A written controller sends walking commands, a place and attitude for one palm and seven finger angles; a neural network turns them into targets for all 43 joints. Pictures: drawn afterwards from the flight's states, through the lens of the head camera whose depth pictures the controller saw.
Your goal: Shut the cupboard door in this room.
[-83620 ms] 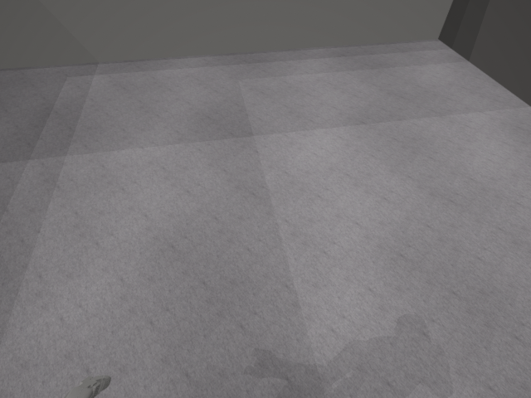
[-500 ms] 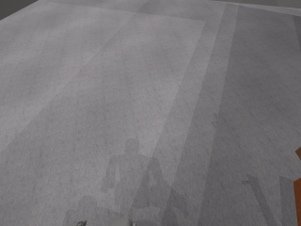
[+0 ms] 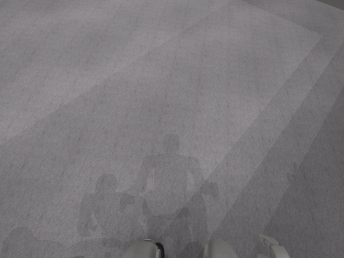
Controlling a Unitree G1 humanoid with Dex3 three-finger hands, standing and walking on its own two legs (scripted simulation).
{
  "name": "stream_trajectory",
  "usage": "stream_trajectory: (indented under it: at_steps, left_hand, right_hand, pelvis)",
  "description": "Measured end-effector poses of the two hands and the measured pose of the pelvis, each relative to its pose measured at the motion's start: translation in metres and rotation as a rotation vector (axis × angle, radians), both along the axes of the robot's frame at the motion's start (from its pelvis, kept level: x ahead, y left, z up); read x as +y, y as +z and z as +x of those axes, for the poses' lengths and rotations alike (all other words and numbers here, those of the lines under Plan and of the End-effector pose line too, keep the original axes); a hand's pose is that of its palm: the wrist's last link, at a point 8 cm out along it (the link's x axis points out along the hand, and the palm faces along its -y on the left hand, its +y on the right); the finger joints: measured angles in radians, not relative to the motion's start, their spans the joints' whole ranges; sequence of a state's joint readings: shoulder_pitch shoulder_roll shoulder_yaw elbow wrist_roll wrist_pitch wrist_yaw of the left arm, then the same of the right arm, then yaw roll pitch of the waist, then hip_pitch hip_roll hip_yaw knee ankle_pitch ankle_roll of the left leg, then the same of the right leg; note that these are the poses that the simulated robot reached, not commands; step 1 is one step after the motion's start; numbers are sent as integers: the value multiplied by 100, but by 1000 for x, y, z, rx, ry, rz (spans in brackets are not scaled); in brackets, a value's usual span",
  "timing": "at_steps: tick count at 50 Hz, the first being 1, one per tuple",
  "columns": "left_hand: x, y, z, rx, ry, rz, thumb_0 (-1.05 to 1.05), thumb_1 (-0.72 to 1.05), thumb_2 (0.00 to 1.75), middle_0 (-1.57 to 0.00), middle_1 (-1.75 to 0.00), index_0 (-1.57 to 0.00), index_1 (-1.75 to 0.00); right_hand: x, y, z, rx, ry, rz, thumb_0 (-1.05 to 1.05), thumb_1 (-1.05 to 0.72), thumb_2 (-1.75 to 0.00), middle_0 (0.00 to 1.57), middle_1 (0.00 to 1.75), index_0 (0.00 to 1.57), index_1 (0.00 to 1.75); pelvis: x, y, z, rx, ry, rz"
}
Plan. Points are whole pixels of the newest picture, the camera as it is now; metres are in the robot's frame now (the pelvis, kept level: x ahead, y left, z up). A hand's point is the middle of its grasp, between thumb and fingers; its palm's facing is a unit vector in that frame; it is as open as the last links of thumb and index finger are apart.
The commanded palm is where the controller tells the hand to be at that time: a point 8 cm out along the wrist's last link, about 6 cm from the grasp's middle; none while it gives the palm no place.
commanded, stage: turn to face it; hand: left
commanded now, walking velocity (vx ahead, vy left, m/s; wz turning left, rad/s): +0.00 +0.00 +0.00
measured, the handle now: out of the picture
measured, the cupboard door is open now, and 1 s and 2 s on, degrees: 26 26 26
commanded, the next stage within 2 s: none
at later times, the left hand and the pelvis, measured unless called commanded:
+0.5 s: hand out of the picture +0.12 +0.14 -0.16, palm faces -0.09 -0.97 -0.20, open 7.3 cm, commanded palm none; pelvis +0.06 -0.03 +0.01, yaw -8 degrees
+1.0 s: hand (139, 197) +0.27 +0.11 -0.14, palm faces -0.41 -0.87 -0.28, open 7.4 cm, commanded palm none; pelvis +0.07 -0.04 +0.00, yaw -27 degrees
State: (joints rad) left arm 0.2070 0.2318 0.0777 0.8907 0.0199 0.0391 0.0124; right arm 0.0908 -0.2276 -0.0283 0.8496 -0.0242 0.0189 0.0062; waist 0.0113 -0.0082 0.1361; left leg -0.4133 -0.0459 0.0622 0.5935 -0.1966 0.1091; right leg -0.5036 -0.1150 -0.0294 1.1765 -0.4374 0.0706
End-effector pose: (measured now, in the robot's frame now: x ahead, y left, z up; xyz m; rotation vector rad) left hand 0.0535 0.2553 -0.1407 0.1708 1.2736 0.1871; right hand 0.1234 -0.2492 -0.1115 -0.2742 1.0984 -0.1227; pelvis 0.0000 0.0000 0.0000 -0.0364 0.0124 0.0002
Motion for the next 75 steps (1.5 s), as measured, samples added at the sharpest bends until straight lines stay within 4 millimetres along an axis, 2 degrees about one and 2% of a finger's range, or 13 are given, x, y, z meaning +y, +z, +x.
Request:
stream_trajectory:
  at_steps: [5, 9, 19, 25, 31, 36, 41, 46, 51, 56, 63, 69, 75]
  left_hand:
    - [0, 19, 57, -143, -17, 11, 1, 91, 90, -19, -30, -20, -30]
    - [-14, 26, 79, -164, -39, 5, 0, 91, 90, -19, -30, -20, -30]
    - [-71, 14, 69, 0, -127, -37, 0, 91, 90, -20, -30, -20, -30]
    - [-64, 14, 63, 69, -119, -24, 0, 92, 90, -20, -30, -21, -30]
    - [-37, -2, 76, 101, -143, -25, 1, 91, 90, -20, -30, -21, -30]
    - [-25, 2, 111, 87, -224, -16, 1, 91, 90, -20, -30, -20, -30]
    - [-33, 17, 160, 1, -316, -10, 1, 91, 90, -19, -30, -20, -30]
    - [-64, 28, 205, -84, -431, 2, 1, 91, 90, -19, -30, -20, -30]
    - [-109, 33, 235, -169, -550, 24, 1, 91, 90, -19, -30, -20, -30]
    - [-138, 39, 230, -163, -604, 31, 0, 91, 90, -20, -30, -20, -30]
    - [-156, 33, 216, -79, -648, -5, 0, 90, 90, -20, -30, -21, -30]
    - [-149, 19, 216, -22, -674, -33, 1, 90, 90, -20, -30, -21, -30]
    - [-129, -3, 242, 21, -709, -39, 1, 90, 90, -20, -30, -21, -30]
  right_hand:
    - [2, 4, -9, 56, -17, 11, 0, -91, -90, 20, 30, 21, 30]
    - [1, 4, -19, 84, -56, 29, 0, -91, -90, 20, 30, 21, 30]
    - [-25, -23, -47, 155, -229, 94, 0, -91, -90, 20, 30, 21, 30]
    - [-34, -14, -55, 201, -277, 59, 0, -91, -90, 20, 30, 20, 30]
    - [-30, -7, -42, 135, -308, -1, 0, -91, -90, 20, 30, 20, 30]
    - [-19, 4, -42, 76, -342, -10, 0, -91, -90, 20, 30, 20, 30]
    - [-14, 7, -56, 67, -397, 10, 0, -91, -90, 20, 30, 21, 30]
    - [-19, -5, -85, 79, -484, 49, 0, -91, -90, 21, 30, 21, 30]
    - [-37, -33, -124, 104, -586, 94, 0, -91, -90, 21, 30, 21, 30]
    - [-53, -34, -147, 151, -659, 96, 0, -91, -90, 20, 30, 20, 30]
    - [-64, -10, -148, 112, -706, 63, 1, -91, -90, 20, 30, 20, 30]
    - [-60, -1, -130, 61, -740, 29, 0, -91, -90, 20, 30, 20, 30]
    - [-39, 5, -111, -8, -776, -20, 0, -91, -90, 20, 30, 20, 30]
  pelvis:
    - [-4, 10, 13, 14, 33, -9]
    - [-12, 15, 27, 11, 23, -4]
    - [-36, 7, 55, 2, -98, 30]
    - [-35, 12, 61, 9, -138, 31]
    - [-17, 3, 68, 14, -198, 20]
    - [-9, 8, 70, -7, -279, 15]
    - [-10, 15, 70, -14, -342, -2]
    - [-19, 12, 68, -20, -414, 7]
    - [-40, -4, 65, -25, -483, 32]
    - [-49, 1, 62, -20, -530, 36]
    - [-55, 13, 65, -8, -597, 54]
    - [-46, 11, 77, -3, -659, 41]
    - [-28, 1, 95, 6, -734, 25]
